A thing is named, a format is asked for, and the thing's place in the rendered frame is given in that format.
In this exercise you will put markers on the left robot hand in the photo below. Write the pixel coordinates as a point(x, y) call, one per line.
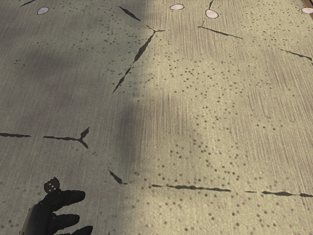
point(41, 219)

